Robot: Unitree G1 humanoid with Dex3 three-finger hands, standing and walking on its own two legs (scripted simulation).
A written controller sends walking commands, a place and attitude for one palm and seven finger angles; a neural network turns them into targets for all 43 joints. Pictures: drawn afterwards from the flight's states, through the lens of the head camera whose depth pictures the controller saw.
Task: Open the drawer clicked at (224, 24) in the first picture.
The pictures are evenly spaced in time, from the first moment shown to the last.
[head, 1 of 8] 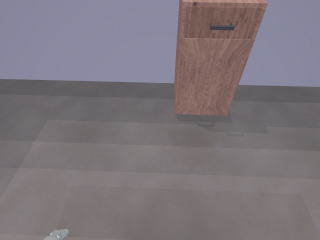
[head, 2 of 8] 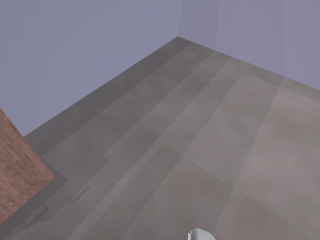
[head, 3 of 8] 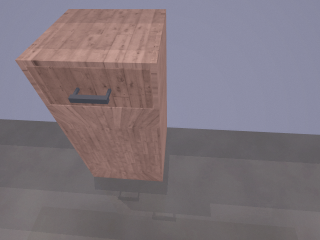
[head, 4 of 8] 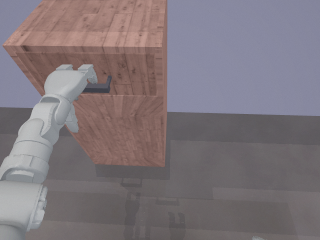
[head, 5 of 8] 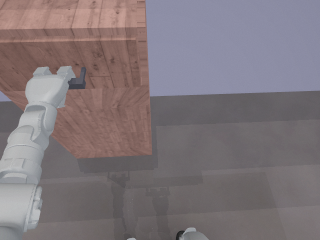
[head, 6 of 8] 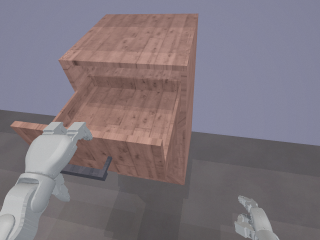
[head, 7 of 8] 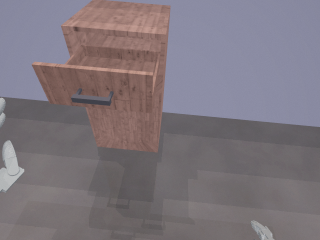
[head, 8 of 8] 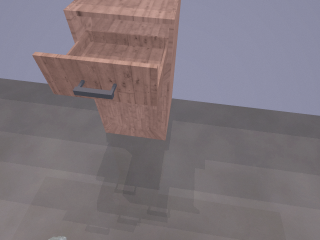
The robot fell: no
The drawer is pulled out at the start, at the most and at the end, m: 0.00 0.30 0.30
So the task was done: yes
